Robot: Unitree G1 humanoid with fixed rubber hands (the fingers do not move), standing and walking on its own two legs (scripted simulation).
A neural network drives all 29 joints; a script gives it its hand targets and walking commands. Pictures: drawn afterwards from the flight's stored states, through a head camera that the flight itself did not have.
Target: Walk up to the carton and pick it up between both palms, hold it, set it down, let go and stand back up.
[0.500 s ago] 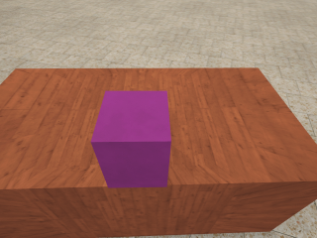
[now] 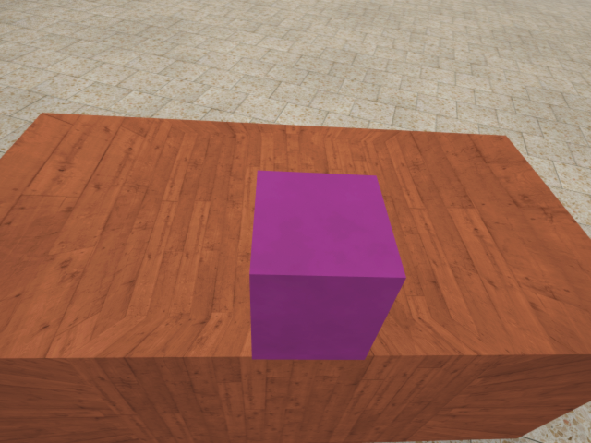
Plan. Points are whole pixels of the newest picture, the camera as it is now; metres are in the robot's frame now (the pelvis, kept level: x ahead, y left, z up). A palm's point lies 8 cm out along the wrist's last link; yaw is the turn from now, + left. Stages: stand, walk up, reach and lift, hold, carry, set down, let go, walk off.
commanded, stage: walk up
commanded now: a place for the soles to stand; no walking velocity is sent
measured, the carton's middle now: (313, 268) +0.42 -0.02 -0.02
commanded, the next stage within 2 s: reach and lift in 1.78 s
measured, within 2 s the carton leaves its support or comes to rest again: neither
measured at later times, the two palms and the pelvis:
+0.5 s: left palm out of the picture +0.02 +0.25 -0.12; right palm out of the picture +0.06 -0.27 -0.12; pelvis +0.01 -0.01 +0.00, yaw +1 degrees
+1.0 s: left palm out of the picture +0.04 +0.25 -0.12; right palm out of the picture +0.06 -0.28 -0.11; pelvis +0.01 -0.01 +0.00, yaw +1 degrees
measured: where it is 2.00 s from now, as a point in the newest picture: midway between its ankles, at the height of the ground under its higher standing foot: outside the picture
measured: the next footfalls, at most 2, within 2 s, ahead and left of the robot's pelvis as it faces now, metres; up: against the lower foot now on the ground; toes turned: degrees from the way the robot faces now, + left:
none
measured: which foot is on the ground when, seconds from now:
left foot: down 0.00-1.00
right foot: down 0.00-1.00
